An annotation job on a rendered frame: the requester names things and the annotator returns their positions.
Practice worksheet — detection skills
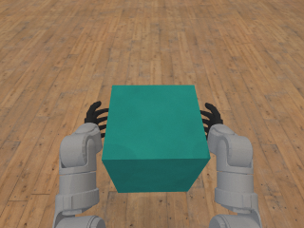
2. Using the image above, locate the robot right forearm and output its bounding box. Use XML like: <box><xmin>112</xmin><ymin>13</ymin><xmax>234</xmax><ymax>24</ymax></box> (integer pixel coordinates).
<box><xmin>207</xmin><ymin>123</ymin><xmax>263</xmax><ymax>228</ymax></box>

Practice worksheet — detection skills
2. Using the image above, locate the right robot hand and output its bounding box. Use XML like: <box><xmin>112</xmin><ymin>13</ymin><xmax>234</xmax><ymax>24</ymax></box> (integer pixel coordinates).
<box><xmin>200</xmin><ymin>103</ymin><xmax>223</xmax><ymax>141</ymax></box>

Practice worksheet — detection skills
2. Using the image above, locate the robot left forearm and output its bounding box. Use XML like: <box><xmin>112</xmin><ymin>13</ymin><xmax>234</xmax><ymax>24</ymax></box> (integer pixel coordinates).
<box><xmin>52</xmin><ymin>123</ymin><xmax>103</xmax><ymax>228</ymax></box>

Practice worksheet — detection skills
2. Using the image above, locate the left robot hand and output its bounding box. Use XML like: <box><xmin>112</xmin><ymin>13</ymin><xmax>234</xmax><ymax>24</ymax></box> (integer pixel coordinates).
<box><xmin>84</xmin><ymin>101</ymin><xmax>109</xmax><ymax>138</ymax></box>

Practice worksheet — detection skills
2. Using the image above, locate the carton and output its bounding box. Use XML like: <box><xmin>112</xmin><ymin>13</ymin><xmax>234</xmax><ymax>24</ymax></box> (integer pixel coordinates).
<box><xmin>102</xmin><ymin>85</ymin><xmax>211</xmax><ymax>193</ymax></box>

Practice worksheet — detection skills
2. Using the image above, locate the right robot upper arm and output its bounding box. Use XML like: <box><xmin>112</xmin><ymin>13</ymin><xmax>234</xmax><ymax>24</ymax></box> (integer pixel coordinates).
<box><xmin>208</xmin><ymin>214</ymin><xmax>260</xmax><ymax>228</ymax></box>

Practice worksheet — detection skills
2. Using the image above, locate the left robot upper arm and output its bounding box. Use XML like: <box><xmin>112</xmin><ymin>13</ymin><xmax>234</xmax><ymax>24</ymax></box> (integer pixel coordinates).
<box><xmin>56</xmin><ymin>215</ymin><xmax>106</xmax><ymax>228</ymax></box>

